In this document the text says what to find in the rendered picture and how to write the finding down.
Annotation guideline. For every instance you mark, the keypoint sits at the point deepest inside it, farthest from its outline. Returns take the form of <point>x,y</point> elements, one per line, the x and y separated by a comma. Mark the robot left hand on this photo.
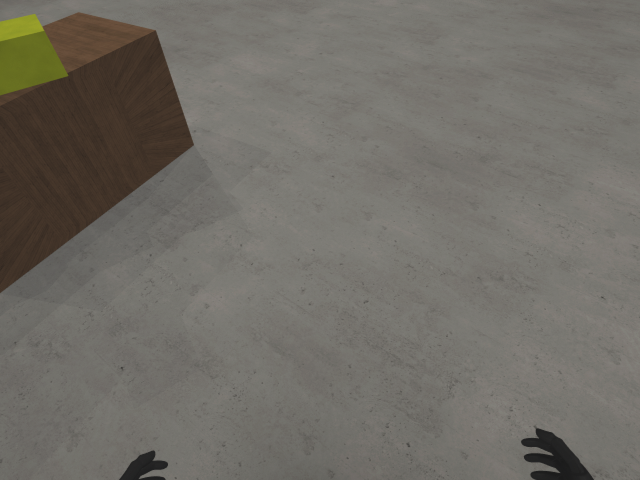
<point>142,465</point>

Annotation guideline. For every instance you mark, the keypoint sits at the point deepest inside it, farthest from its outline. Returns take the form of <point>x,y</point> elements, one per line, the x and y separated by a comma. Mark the pedestal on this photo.
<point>74,147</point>

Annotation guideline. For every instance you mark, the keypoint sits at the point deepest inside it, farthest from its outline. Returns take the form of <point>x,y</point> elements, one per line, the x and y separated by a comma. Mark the robot right hand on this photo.
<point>563,459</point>

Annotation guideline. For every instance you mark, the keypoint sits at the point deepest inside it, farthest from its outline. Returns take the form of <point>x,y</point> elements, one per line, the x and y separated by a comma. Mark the carton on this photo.
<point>27,57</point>

